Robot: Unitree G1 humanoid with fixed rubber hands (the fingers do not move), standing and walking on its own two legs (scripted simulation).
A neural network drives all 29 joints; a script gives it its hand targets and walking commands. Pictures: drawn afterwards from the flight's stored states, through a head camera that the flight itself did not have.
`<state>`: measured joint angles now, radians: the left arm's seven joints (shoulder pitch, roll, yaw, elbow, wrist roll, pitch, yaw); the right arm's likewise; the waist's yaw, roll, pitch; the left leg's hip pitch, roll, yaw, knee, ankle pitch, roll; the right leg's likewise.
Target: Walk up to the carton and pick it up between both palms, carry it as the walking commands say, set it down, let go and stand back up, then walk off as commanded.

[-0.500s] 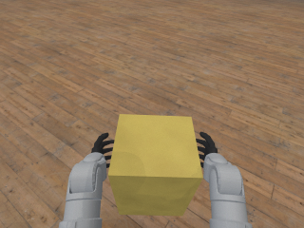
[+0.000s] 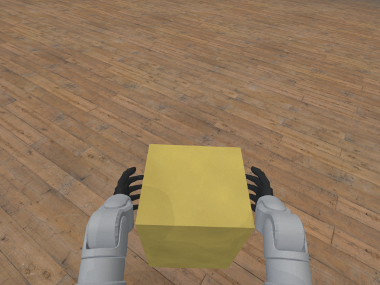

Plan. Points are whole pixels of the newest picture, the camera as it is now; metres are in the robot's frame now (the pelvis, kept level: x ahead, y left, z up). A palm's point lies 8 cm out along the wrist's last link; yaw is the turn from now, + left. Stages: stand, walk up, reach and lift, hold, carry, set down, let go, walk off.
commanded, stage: carry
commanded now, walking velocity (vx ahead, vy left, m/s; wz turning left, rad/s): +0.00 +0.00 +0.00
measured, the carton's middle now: (191, 211) +0.30 +0.00 -0.01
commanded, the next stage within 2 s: hold in 0.98 s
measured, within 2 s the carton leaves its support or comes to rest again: neither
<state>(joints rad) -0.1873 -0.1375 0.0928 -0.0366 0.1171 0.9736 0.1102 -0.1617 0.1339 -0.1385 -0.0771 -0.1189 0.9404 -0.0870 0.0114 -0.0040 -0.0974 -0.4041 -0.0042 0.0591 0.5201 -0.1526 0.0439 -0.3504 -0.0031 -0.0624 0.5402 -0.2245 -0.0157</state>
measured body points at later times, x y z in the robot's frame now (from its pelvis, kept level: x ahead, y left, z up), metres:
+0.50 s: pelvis +0.02 +0.00 +0.00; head -0.01 +0.00 +0.45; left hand +0.31 +0.14 +0.04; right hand +0.30 -0.16 +0.04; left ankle +0.07 +0.09 -0.73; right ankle +0.04 -0.11 -0.73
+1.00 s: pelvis +0.02 +0.00 +0.00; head +0.00 +0.00 +0.45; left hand +0.31 +0.14 +0.04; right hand +0.30 -0.16 +0.05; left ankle +0.07 +0.09 -0.73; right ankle +0.04 -0.11 -0.73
